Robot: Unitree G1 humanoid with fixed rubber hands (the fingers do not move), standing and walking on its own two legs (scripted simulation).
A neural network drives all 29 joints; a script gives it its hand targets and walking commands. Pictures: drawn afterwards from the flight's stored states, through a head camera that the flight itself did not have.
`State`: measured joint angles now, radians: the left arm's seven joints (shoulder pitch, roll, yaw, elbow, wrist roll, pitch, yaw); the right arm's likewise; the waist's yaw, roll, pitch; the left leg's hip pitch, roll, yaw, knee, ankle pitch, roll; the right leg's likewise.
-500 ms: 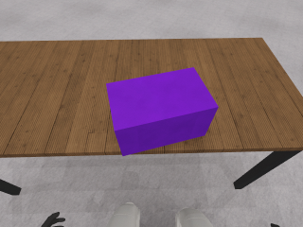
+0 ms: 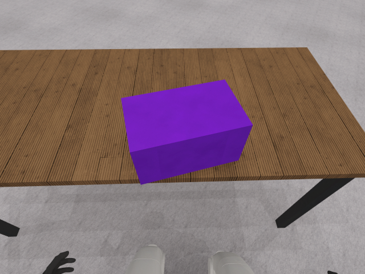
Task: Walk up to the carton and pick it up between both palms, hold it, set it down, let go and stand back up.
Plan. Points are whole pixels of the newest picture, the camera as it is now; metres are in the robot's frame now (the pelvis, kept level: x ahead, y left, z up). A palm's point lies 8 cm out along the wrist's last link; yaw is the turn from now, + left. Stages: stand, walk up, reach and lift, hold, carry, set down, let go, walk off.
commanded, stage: walk up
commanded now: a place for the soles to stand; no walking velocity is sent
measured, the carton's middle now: (183, 131) +0.43 +0.03 +0.02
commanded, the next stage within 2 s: stand in 1.44 s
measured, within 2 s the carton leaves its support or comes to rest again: neither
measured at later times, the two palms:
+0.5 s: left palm out of the picture +0.09 +0.30 -0.10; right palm out of the picture +0.09 -0.34 -0.10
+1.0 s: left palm out of the picture +0.10 +0.32 -0.09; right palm out of the picture +0.07 -0.29 -0.11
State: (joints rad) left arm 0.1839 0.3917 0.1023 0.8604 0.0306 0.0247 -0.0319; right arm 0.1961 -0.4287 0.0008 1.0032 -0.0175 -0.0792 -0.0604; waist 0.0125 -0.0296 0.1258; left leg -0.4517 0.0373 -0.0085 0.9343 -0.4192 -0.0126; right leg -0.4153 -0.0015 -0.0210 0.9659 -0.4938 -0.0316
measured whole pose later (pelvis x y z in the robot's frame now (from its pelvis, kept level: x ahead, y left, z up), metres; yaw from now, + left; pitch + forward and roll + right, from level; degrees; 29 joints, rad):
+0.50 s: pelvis +0.01 -0.01 +0.00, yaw +0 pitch -3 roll +1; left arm 0.19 0.38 0.10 0.86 0.03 0.00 -0.03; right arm 0.18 -0.43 0.00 0.99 -0.02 -0.07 -0.06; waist 0.01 -0.03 0.12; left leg -0.45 0.04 -0.01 0.94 -0.48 0.01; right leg -0.42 0.00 -0.02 0.97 -0.50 -0.04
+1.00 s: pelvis -0.01 +0.01 +0.00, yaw +0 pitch -4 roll +0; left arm 0.16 0.38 0.08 0.87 0.00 -0.02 -0.01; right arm 0.14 -0.37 0.00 1.01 -0.02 -0.03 0.00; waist 0.01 -0.01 0.12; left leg -0.45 0.03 0.00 0.93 -0.40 -0.02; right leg -0.42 -0.01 -0.01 0.96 -0.47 -0.04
